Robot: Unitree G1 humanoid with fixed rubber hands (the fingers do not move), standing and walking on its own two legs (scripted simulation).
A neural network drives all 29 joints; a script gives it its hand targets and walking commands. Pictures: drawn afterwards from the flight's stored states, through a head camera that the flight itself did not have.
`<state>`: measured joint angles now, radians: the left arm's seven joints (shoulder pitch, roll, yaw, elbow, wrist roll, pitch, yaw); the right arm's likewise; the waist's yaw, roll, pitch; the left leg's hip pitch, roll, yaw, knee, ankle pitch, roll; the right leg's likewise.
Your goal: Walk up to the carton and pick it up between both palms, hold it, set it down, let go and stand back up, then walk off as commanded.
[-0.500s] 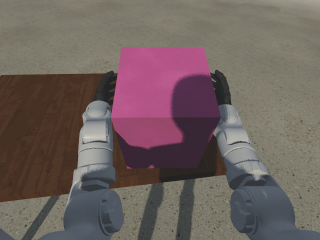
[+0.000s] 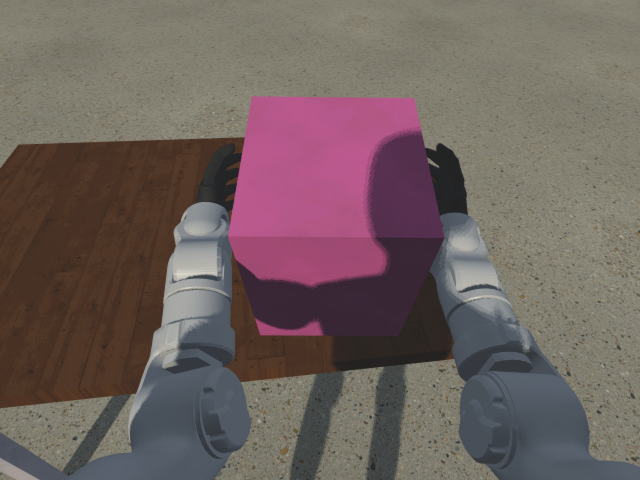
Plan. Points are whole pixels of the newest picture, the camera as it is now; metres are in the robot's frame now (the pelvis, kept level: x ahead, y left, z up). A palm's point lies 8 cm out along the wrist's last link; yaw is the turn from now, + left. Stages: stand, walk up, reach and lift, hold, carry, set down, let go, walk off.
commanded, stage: set down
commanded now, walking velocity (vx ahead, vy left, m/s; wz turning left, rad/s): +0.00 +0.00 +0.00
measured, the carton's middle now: (331, 226) +0.41 +0.02 +0.12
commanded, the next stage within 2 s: none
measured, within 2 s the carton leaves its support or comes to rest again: neither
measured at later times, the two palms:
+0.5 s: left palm (217, 215) +0.40 +0.17 +0.14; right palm (445, 217) +0.41 -0.12 +0.15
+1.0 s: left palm (219, 218) +0.41 +0.17 +0.12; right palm (436, 221) +0.42 -0.12 +0.12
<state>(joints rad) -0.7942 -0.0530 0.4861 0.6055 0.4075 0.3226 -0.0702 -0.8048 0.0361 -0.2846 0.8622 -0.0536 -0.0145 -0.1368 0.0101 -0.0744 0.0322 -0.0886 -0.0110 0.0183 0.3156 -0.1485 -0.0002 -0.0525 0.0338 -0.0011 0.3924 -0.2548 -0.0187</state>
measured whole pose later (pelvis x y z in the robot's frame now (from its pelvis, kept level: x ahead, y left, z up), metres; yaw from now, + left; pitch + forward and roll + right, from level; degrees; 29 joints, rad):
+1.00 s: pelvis +0.01 +0.00 +0.00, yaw +0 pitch -2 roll +1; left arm -0.80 -0.07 0.54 0.75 0.41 0.19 -0.03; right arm -0.80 0.07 -0.43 0.90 -0.23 -0.05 -0.07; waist 0.03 -0.03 0.05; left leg -0.11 -0.01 0.02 0.32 -0.16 0.00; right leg -0.06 0.03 0.00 0.36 -0.26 -0.03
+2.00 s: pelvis +0.03 +0.00 +0.00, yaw +0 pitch +13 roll +1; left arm -0.82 -0.09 0.59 0.86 0.41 -0.03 0.02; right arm -0.81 0.08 -0.57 0.94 -0.38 -0.21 -0.01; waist 0.05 -0.04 -0.05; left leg -0.40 -0.01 0.03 0.31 -0.14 0.00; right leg -0.35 0.03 -0.02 0.35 -0.23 -0.05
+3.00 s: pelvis +0.01 +0.01 +0.00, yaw +0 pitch +12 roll +0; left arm -0.86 -0.08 0.71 0.98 0.43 -0.11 -0.01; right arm -0.81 0.11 -0.67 0.94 -0.48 -0.20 0.01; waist 0.06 -0.09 -0.05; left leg -0.41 0.00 0.04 0.31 -0.12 0.01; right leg -0.35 0.04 -0.03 0.35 -0.21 -0.01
